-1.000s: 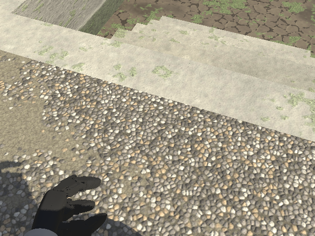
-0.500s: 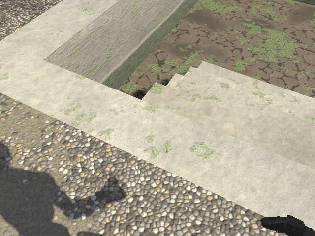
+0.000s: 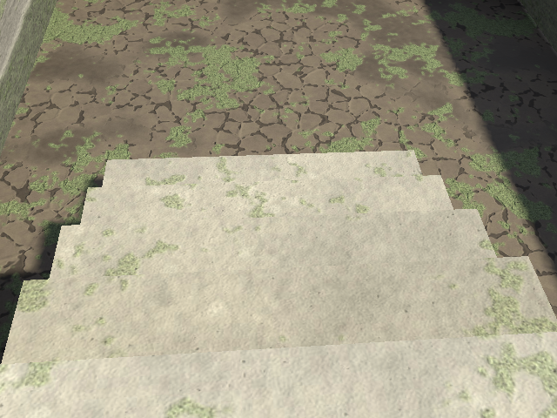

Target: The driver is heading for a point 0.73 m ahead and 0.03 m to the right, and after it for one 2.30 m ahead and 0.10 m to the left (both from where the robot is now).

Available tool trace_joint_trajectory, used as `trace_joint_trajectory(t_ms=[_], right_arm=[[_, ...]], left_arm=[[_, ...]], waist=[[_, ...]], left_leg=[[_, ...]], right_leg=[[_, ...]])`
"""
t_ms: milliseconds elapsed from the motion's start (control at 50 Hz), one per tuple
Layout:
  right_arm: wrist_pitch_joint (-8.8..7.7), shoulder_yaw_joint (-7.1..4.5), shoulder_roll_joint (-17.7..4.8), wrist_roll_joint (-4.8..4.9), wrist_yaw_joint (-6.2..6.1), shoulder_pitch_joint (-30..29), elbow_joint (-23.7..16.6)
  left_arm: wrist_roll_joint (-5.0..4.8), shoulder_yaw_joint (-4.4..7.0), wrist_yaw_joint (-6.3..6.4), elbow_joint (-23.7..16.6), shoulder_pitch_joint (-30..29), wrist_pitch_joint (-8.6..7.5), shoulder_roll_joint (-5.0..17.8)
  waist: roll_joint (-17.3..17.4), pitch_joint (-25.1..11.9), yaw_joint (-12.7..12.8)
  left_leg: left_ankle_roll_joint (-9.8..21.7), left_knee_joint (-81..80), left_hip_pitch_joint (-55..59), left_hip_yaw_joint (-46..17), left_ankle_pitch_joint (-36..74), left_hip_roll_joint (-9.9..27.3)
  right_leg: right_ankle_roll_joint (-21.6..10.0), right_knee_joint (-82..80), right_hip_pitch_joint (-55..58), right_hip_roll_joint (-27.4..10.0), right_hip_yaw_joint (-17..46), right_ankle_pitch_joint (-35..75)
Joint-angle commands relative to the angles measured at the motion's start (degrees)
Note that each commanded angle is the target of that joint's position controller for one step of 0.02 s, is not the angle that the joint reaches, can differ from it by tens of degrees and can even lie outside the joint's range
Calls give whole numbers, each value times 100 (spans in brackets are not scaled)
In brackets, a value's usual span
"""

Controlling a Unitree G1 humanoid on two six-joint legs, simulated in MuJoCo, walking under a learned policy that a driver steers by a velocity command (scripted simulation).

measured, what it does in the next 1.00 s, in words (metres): goes down: left foot, then right foot 0.18 m lower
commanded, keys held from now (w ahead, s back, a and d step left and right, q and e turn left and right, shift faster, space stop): w+e+shift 0.18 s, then w+shift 0.40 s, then q+shift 0.42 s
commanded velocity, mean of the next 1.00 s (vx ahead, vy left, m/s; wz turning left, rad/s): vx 0.78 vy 0.00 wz -0.18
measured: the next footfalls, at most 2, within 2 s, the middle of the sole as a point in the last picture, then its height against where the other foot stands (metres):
left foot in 0.28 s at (222, 415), level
right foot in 0.84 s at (358, 313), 0.18 m lower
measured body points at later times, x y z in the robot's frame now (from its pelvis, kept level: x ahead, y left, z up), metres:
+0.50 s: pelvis +0.43 +0.04 +0.02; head +0.45 +0.05 +0.47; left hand +0.70 +0.24 -0.06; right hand +0.33 -0.24 -0.09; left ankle +0.44 +0.15 -0.72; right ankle +0.42 -0.09 -0.65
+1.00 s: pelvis +0.77 -0.12 -0.17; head +0.79 -0.12 +0.28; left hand +0.86 +0.13 -0.31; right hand +0.80 -0.38 -0.30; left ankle +0.74 +0.04 -0.73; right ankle +0.80 -0.22 -0.89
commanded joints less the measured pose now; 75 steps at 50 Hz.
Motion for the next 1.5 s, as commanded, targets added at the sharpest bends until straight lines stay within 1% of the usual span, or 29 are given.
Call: trace_joint_trajectory(t_ms=[20,200,260,280,300,320,360,600,660,780,800,860,880,900,940,960,980,1020,1100,1180,1220,1240,1260,1280,1300,1320,1360,1420,1500], right_arm=[[204,-228,-954,-79,-26,246,-453],[152,-138,-932,165,125,-1362,-1065],[115,-409,-1404,191,-2,759,-502],[76,-541,-1713,112,-120,1949,-333],[62,-639,-2172,2,-128,2009,-266],[113,-653,-1908,158,-67,1527,-289],[125,-527,-1164,169,19,932,-257],[-69,-403,-1268,335,136,1870,631],[-33,-395,-1147,317,-62,3066,1106],[178,-358,-890,329,-281,2456,1080],[58,-176,-980,-282,80,3025,1449],[55,-165,-692,-7,654,2389,1041],[-73,-138,-276,-49,690,4089,1163],[-162,-105,-616,132,697,2813,761],[-212,-6,-502,209,243,1496,204],[-95,99,-135,-45,139,1611,405],[-21,40,-135,-178,191,1836,517],[91,22,-60,-274,443,1835,625],[155,-115,-99,-151,674,1421,404],[157,-455,-664,-217,570,100,-411],[98,-556,-648,32,531,13,-370],[35,-731,-906,159,485,518,-207],[-99,-970,-1655,157,203,1309,-69],[-196,-1035,-2226,-26,135,1934,-134],[-391,-1015,-1837,-350,211,2615,332],[-498,-988,-1575,-152,286,2586,525],[-343,-810,-1163,203,424,1396,379],[-43,-651,-1164,126,471,66,-65],[-61,-519,-1194,-89,242,15,-220]], left_arm=[[-53,190,70,-466,36,-299,776],[-170,308,37,-348,455,-317,987],[-72,324,74,-304,169,-315,1327],[-51,202,71,-394,172,-363,868],[-211,29,62,-520,944,-403,48],[-101,-29,82,-490,862,-403,327],[51,6,34,-538,-155,-362,621],[164,-139,-266,-977,-1607,-85,285],[325,-150,-223,-1267,-2906,-389,192],[56,-270,-84,-563,-1854,-463,-160],[1003,-217,-119,65,15,-234,9],[660,225,-121,246,2808,-161,1003],[417,168,-429,-68,1859,-248,852],[610,171,-514,-237,936,-293,1104],[457,-30,-498,-280,-305,-486,590],[487,-270,-327,-294,-906,-646,-205],[475,-193,-163,-364,-1148,-711,-132],[399,-90,142,-185,-842,-844,-35],[801,151,326,-483,-902,-783,635],[233,398,541,-319,-614,-793,806],[386,477,590,-342,-140,-732,962],[501,467,550,-391,-137,-730,891],[535,340,432,-656,106,-752,302],[446,204,291,-1339,-592,-907,40],[-96,141,189,-1725,-2132,-883,90],[-245,105,216,-1880,-2360,-853,50],[75,196,347,-1659,-1624,-639,471],[389,-24,229,-1303,-688,-301,189],[288,-185,-152,-1237,-201,-205,205]], waist=[[527,-19,-307],[-40,-3,400],[-71,-1104,-756],[323,-1818,-1207],[1966,-2459,-572],[1872,-2168,-486],[250,-941,-476],[406,79,-45],[248,407,-791],[95,43,-599],[487,-74,-67],[-2261,-1911,1199],[-1858,-4249,39],[-1030,-2831,200],[317,-986,-250],[397,-356,-655],[-267,-156,-960],[-509,-389,-819],[-241,-690,-610],[-113,-33,-27],[-507,-144,293],[-167,-394,-7],[1487,-1481,-197],[1412,-2442,-251],[365,-1110,-1080],[437,-533,-1076],[555,-526,-334],[188,-754,459],[164,-930,375]], left_leg=[[-195,-939,-896,124,-274,266],[65,-4640,396,373,2514,-415],[253,-4682,2619,562,1446,-651],[469,-4598,3957,-456,-92,280],[933,-5457,5293,-3460,-1462,1813],[1274,-6082,4800,-4934,-1361,1868],[1335,-6042,3260,-3045,-493,1389],[1193,-6313,1894,155,3800,591],[1182,-5307,3840,-563,3387,487],[785,-3279,1858,-436,1331,-445],[16,-1941,1280,377,-181,-1100],[-665,3808,-1206,-130,-3345,-1198],[-576,4081,-1055,-515,-2934,-844],[-646,4935,-2573,53,-3193,-639],[-360,3207,-2044,-431,-1896,148],[-241,633,-1157,-523,-498,600],[-252,404,-308,-122,-403,377],[-80,-1373,-89,83,925,467],[46,-747,824,329,1969,134],[214,-2666,-1028,434,-77,376],[282,-3367,290,1415,137,-344],[596,-4074,1421,1418,1322,-674],[1984,-4513,3323,-184,5349,-1],[3369,-4672,4794,-2577,6588,1126],[2860,-4895,4334,-2826,6575,1465],[2665,-4905,3923,-2537,6250,1494],[2537,-4856,2350,-1978,5689,1241],[2076,-5199,-91,-1087,4173,424],[1796,-4535,-407,-1010,4428,415]], right_leg=[[-1043,-2084,121,-1682,2725,867],[-240,-1746,818,-1412,2686,2825],[124,601,1103,-1353,2218,4649],[278,2572,297,-1191,1858,3452],[545,4397,-1424,-351,1191,-1305],[508,4876,-2276,-513,1097,-955],[527,4624,-2209,-1065,977,-82],[488,1977,-1549,-1469,185,2349],[431,871,-3666,-1628,305,2967],[1045,-1496,308,-1507,344,5695],[1093,-1798,1759,-2053,381,6303],[-369,663,5253,-3307,455,10076],[-1973,1651,6255,-4720,1518,11044],[-1874,1194,4845,-4656,1809,10275],[-1378,-425,686,-4939,2022,5779],[-921,-1385,-845,-4367,1094,5229],[-830,-1452,-1589,-3933,459,5649],[-565,-1514,-1178,-3610,-197,4530],[-217,-921,-978,-3819,-710,3387],[404,-669,1030,-3961,-828,1979],[591,-279,947,-3794,-1091,2017],[846,567,604,-3587,-1312,2071],[1558,2782,-383,-2608,-1747,-155],[2004,3736,-2084,-1579,-758,-3398],[1946,3815,-3445,-1448,229,-3364],[1905,4075,-3834,-1577,482,-3374],[1856,4335,-2998,-1738,807,-2864],[1683,4218,-1025,-1345,450,-1119],[1613,4605,-534,-1298,206,-291]])
Velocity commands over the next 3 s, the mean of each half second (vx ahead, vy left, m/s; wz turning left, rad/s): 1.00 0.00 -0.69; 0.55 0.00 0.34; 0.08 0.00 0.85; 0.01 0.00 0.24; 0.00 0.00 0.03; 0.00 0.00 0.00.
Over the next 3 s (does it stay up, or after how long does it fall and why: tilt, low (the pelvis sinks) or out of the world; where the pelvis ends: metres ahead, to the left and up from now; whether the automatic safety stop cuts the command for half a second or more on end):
stays up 0.86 -0.15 -0.15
